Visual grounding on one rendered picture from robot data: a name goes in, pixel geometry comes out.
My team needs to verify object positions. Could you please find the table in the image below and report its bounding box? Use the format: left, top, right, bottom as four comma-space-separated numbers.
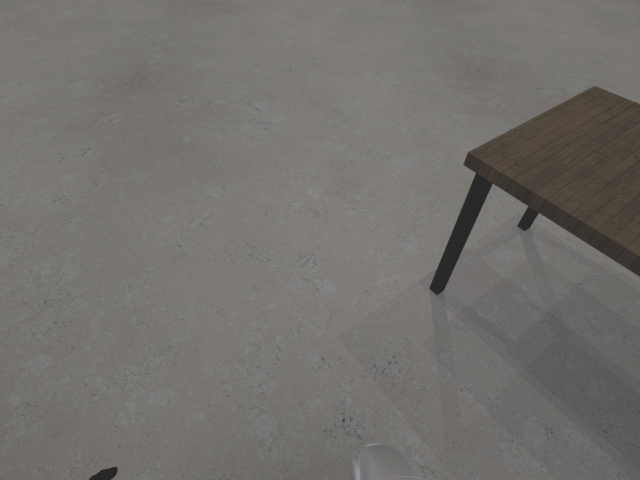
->
429, 86, 640, 295

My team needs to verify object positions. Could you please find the robot right thigh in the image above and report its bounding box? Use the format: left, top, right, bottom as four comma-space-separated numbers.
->
352, 445, 422, 480

